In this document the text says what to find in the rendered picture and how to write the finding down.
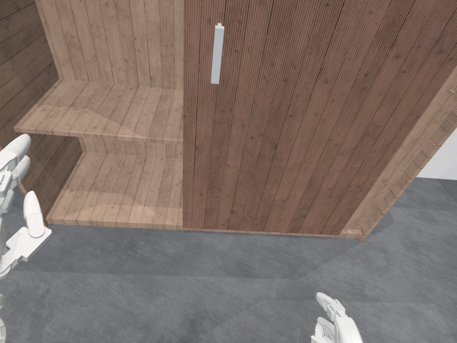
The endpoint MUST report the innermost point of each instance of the robot left hand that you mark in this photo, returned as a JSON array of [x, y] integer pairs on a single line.
[[27, 241]]

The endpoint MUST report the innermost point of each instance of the robot right hand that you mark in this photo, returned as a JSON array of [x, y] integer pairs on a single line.
[[344, 329]]

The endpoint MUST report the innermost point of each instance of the wardrobe door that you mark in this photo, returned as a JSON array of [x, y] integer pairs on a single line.
[[314, 99], [433, 116]]

